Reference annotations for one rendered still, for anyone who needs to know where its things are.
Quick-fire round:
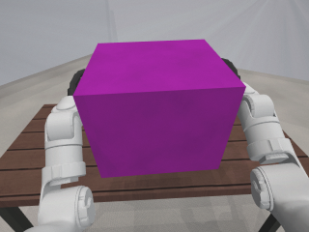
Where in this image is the robot left forearm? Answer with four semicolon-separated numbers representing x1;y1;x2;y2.
38;96;86;226

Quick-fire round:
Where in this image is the robot right forearm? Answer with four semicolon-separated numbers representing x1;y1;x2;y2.
237;82;309;182

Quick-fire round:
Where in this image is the right robot hand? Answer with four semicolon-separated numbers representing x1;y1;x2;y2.
221;58;240;79

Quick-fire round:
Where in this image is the table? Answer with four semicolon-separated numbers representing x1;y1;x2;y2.
0;103;309;232

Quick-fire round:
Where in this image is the robot left upper arm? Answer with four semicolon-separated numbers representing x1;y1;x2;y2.
23;186;96;232

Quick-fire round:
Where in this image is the carton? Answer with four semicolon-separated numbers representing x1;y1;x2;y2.
72;39;246;178

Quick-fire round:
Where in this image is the left robot hand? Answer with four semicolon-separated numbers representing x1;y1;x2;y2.
68;69;85;96

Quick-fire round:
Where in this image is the robot right upper arm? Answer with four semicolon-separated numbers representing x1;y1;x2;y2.
250;162;309;232

